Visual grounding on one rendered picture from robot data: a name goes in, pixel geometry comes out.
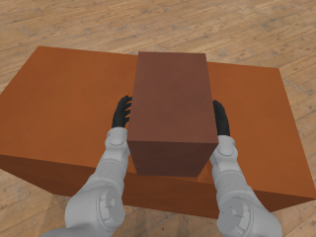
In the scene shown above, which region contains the left robot hand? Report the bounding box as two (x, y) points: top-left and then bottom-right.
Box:
(112, 95), (132, 128)

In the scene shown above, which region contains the right robot hand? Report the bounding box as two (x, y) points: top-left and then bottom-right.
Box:
(212, 100), (230, 136)

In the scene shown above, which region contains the pedestal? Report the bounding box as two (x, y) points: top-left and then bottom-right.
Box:
(0, 45), (316, 219)

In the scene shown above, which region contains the robot right upper arm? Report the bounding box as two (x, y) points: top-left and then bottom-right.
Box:
(216, 197), (282, 237)

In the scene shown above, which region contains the robot left upper arm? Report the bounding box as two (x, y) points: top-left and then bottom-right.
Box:
(40, 186), (125, 237)

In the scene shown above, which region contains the robot left forearm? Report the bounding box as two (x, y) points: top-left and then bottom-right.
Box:
(64, 126), (130, 226)

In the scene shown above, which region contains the robot right forearm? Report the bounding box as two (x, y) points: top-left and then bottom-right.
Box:
(209, 135), (267, 210)

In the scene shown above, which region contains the carton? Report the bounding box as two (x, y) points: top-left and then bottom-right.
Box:
(126, 51), (219, 178)

